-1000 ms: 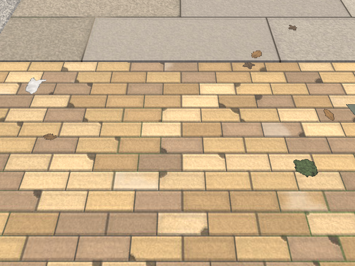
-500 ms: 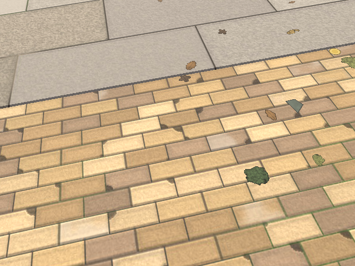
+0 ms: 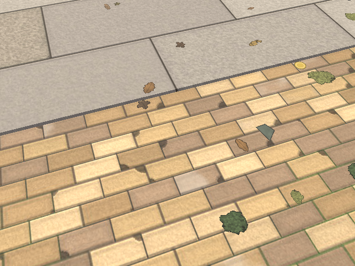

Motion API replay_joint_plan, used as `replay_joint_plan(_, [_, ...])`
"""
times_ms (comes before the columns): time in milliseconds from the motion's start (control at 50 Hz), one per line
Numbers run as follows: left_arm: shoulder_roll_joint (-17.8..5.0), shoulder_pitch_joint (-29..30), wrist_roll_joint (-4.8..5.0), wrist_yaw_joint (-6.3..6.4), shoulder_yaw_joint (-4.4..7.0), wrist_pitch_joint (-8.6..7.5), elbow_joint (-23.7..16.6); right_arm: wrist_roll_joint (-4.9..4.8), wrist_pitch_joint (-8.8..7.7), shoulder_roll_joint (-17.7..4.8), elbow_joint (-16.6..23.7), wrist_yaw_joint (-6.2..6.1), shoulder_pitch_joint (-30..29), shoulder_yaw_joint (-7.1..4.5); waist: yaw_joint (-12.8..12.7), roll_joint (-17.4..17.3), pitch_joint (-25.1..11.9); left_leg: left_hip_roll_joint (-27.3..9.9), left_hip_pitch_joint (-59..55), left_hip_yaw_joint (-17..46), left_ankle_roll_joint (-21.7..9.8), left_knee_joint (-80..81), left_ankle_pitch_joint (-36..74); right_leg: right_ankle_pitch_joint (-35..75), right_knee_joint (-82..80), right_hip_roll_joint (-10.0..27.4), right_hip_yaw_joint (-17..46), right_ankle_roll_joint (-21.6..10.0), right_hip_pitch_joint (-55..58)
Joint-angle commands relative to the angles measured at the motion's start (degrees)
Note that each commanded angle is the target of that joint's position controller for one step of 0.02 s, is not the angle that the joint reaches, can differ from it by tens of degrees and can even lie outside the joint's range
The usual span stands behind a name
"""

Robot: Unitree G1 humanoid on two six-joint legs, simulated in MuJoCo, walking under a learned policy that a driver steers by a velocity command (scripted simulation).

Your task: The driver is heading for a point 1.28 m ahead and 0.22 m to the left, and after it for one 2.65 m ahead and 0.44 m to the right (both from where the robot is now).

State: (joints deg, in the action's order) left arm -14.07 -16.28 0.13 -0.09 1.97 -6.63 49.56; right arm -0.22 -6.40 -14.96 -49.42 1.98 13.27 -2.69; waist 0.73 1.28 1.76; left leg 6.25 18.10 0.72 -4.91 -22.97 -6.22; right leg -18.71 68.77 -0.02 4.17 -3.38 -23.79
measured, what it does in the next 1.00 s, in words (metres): walks ahead, turning left: right foot, then left foot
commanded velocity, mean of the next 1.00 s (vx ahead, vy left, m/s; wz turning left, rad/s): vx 0.50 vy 0.00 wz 0.37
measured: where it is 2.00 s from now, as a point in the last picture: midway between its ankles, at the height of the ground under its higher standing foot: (135, 148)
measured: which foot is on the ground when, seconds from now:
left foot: down 0.00-0.34, up 0.36-0.84, down 0.86-1.00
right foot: up 0.00-0.30, down 0.32-0.86, up 0.88-1.00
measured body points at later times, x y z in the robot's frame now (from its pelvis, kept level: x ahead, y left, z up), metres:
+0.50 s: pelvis +0.27 -0.04 +0.01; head +0.29 -0.04 +0.46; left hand +0.32 +0.25 -0.09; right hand +0.44 -0.28 -0.11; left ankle +0.20 +0.09 -0.65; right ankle +0.32 -0.13 -0.74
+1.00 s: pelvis +0.49 +0.12 +0.00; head +0.52 +0.14 +0.45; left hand +0.42 +0.39 -0.14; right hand +0.74 -0.05 -0.09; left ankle +0.50 +0.21 -0.74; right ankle +0.48 -0.07 -0.64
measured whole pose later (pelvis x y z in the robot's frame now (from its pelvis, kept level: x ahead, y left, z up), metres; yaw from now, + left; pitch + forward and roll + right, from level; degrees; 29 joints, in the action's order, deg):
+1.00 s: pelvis +0.49 +0.12 +0.00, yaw +24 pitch +2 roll +0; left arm -16.9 -17.8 2.1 -0.4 2.8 -4.3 50.2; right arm 0.3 -4.4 -14.0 -39.3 1.9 11.1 -2.8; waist -1.3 1.7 1.9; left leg 0.6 18.6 -5.8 -3.4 -27.7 -11.0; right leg -20.6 67.9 4.7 2.7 -0.9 -25.4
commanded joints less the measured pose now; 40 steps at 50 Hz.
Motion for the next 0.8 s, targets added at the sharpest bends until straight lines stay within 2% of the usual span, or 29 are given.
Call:
replay_joint_plan(20, [-4.9, -0.9, -0.92, 0.59, 1.43, -1.05, -4.9, -0.06, -0.44, -5.1, 4.0, -0.20, -0.4, -0.70, -2.4, -3.0, -3.3, -15.2, -8.8, 21.5, -11.5, 13.2, 4.1, 2.8, -5.2, 5.4, 1.6, 1.2, -10.6])
replay_joint_plan(40, [-4.4, -0.2, -1.16, 0.84, 1.32, -0.72, -5.5, -0.35, -0.41, -5.8, 3.8, -0.51, 0.7, -0.90, -2.3, -3.7, -2.8, -14.8, -6.8, 19.7, -11.8, 13.6, 5.8, 3.3, -8.3, 5.3, 0.7, 2.3, -10.4])
replay_joint_plan(100, [-3.4, 7.9, -1.29, 1.30, 0.64, -0.33, -8.6, -0.76, 0.00, -8.4, 3.4, -1.74, 4.1, -1.71, -0.1, -3.9, -0.9, -13.1, -2.6, 16.3, -10.8, 14.1, 5.9, 12.1, -22.2, 4.1, -0.8, 4.5, -9.5])
replay_joint_plan(160, [-2.9, 14.4, -0.59, 0.82, 0.23, -0.69, -10.4, -1.28, 0.83, -8.9, 3.0, -2.34, 7.4, -1.95, 2.3, -5.4, -0.9, -11.1, -0.5, 14.8, -8.3, 12.3, 3.9, 21.9, -33.6, 0.9, -1.5, 5.4, -3.7])
replay_joint_plan(220, [-4.5, 17.7, 0.28, 0.41, 0.62, -0.96, -12.1, -1.70, 1.62, -8.3, 2.6, -2.54, 10.1, -1.86, 3.2, -6.1, -1.3, -12.5, -3.6, 18.7, -7.3, 9.1, 0.0, 22.1, -38.5, -0.3, -0.1, 5.6, -1.1])
replay_joint_plan(260, [-6.4, 17.9, 0.49, 0.13, 1.30, -1.49, -12.8, -1.63, 2.15, -8.6, 3.1, -2.87, 9.8, -2.07, 2.1, -6.8, -1.4, -13.7, -6.9, 22.5, -6.4, 5.8, -1.8, 18.1, -41.6, -0.5, 0.9, 4.8, 1.0])
replay_joint_plan(280, [-7.2, 16.2, 0.54, 0.09, 1.71, -1.81, -12.6, -1.48, 2.44, -8.8, 3.6, -3.03, 8.9, -2.19, 0.8, -7.4, -1.8, -13.7, -7.7, 23.7, -5.9, 3.6, -1.5, 16.1, -43.1, -0.4, 0.7, 4.0, 3.5])
replay_joint_plan(300, [-8.2, 12.1, 0.42, 0.27, 2.33, -2.03, -11.5, -1.33, 2.67, -7.8, 4.1, -3.07, 8.1, -1.95, -1.4, -7.6, -3.3, -12.1, -7.2, 23.6, -4.7, -0.1, -0.3, 14.8, -45.2, 0.0, 0.2, 2.6, 9.0])
replay_joint_plan(320, [-10.3, 5.0, -0.13, 0.64, 3.19, -2.26, -10.4, -0.87, 2.55, -5.6, 5.2, -2.88, 6.8, -1.19, -4.9, -6.2, -8.3, -9.4, -3.5, 20.9, -2.9, -9.5, 0.1, 13.3, -44.9, 4.6, 3.3, -0.1, 19.9])
replay_joint_plan(340, [-14.1, -4.8, -0.30, 1.10, 4.09, -1.91, -9.3, 0.34, 2.31, -1.3, 6.5, -2.78, 8.1, 0.12, -7.6, 3.0, -16.6, -4.2, 5.1, 13.6, -0.4, -27.5, -13.6, 11.5, -44.7, 15.8, 14.4, -3.7, 34.7])
replay_joint_plan(360, [-16.8, -7.0, -0.57, 0.56, 4.85, -0.94, -7.5, -2.04, 1.63, -0.6, 8.6, -2.59, 15.4, 0.59, -3.2, 22.7, -19.8, -0.9, 23.6, 8.4, 1.1, -41.7, -28.6, -1.5, -50.4, 26.3, 40.1, -12.2, 45.2])
replay_joint_plan(380, [-10.2, -3.7, -0.32, 0.26, 3.62, -0.92, -9.2, -2.82, 1.89, -6.9, 6.7, -2.88, 14.0, -0.72, -4.2, 12.1, -13.3, -5.5, 28.7, 10.3, 1.9, -48.9, -24.8, -7.7, -52.1, 24.6, 38.6, -10.8, 39.7])
replay_joint_plan(400, [-7.2, -1.7, -0.10, 0.25, 2.82, -0.79, -9.6, -2.27, 2.36, -8.8, 7.3, -2.80, 8.6, -1.40, -5.0, 5.8, -7.4, -7.2, 29.1, 9.2, 2.2, -50.2, -19.1, -3.3, -52.2, 21.8, 28.3, -8.3, 33.4])
replay_joint_plan(420, [-6.5, 1.3, -0.33, -0.01, 2.39, -0.67, -9.8, -1.66, 2.74, -7.5, 7.6, -2.77, 6.7, -1.43, -3.5, 1.3, -4.6, -9.1, 26.4, 8.3, 3.0, -49.0, -14.8, 4.3, -53.7, 18.8, 21.3, -7.2, 27.0])
replay_joint_plan(440, [-5.6, 3.2, -0.41, -0.14, 2.16, -0.49, -9.5, -1.07, 2.96, -6.9, 8.3, -2.59, 5.2, -1.67, -2.5, 1.8, -2.5, -10.5, 25.5, 7.9, 3.4, -46.5, -12.3, 8.6, -55.1, 16.7, 16.6, -6.8, 23.2])
replay_joint_plan(480, [-5.6, 3.7, -0.72, -0.30, 2.24, -0.71, -8.6, -1.39, 3.62, -4.6, 9.2, -1.86, 4.9, -1.51, -1.4, 4.3, -1.6, -12.1, 22.5, 6.0, 3.8, -45.0, -9.5, 14.3, -57.8, 14.1, 9.1, -6.4, 18.6])
replay_joint_plan(560, [-8.0, 2.0, -0.42, -0.23, 3.24, -1.10, -6.6, -1.10, 4.08, -3.4, 12.3, -1.40, 1.0, -1.29, -1.4, 2.3, -1.0, -12.8, 26.1, 5.8, 4.9, -39.1, -3.5, 25.0, -59.5, 14.7, 1.5, -8.0, 19.4])
replay_joint_plan(640, [-9.8, 1.3, -0.31, 0.20, 3.55, -0.33, -5.4, -1.10, 3.57, -2.8, 14.5, -0.18, -5.0, -0.86, -3.2, 2.0, 0.0, -12.3, 24.3, 3.2, 4.4, -26.2, 7.1, 26.5, -59.7, 13.5, -5.8, -6.5, 20.7])
replay_joint_plan(700, [-11.2, -1.4, 0.22, 0.46, 3.72, 0.38, -4.0, -1.09, 3.41, -2.2, 17.1, 0.91, -11.1, -0.46, -5.4, 1.6, 1.9, -11.6, 23.5, 0.1, 3.4, -19.5, 8.7, 25.7, -59.0, 14.5, -8.7, -5.7, 23.1])
replay_joint_plan(740, [-11.4, -4.3, 0.94, 0.21, 3.63, 0.97, -2.5, -1.23, 3.30, -1.6, 18.9, 1.37, -14.0, -0.15, -6.0, 1.3, 3.0, -10.7, 22.3, -0.7, 2.1, -16.2, 5.0, 26.7, -58.2, 15.8, -8.7, -5.7, 25.0])
replay_joint_plan(780, [-12.3, -5.5, 1.64, -0.07, 3.65, 1.72, -1.1, -1.14, 3.05, -2.3, 20.0, 1.61, -14.7, -0.33, -4.5, 2.1, 3.3, -8.7, 19.3, -2.4, 0.1, -13.3, -1.6, 33.8, -55.9, 17.0, -8.1, -5.9, 27.1])
replay_joint_plan(800, [-13.4, -5.1, 1.92, -0.03, 3.76, 2.04, -0.7, -0.90, 2.91, -3.5, 20.0, 1.53, -13.2, -0.85, -2.6, 3.4, 1.9, -7.1, 15.3, -3.7, -1.1, -11.7, -4.6, 43.1, -52.7, 17.1, -8.1, -5.7, 27.8])
Velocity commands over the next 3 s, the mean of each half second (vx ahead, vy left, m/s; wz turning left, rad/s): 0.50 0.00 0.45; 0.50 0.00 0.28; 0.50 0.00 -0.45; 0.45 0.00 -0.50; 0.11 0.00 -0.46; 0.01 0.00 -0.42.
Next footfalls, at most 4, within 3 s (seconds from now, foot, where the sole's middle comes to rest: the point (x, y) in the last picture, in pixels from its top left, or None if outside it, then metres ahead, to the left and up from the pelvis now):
0.32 right None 0.36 -0.13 -0.77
0.86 left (122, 251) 0.53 0.23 -0.77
1.42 right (158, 169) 0.89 0.11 -0.77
1.90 left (116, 123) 1.16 0.31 -0.77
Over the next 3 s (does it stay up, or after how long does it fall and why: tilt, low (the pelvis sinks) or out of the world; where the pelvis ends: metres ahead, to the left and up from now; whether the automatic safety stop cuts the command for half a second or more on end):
stays up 1.13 0.21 0.00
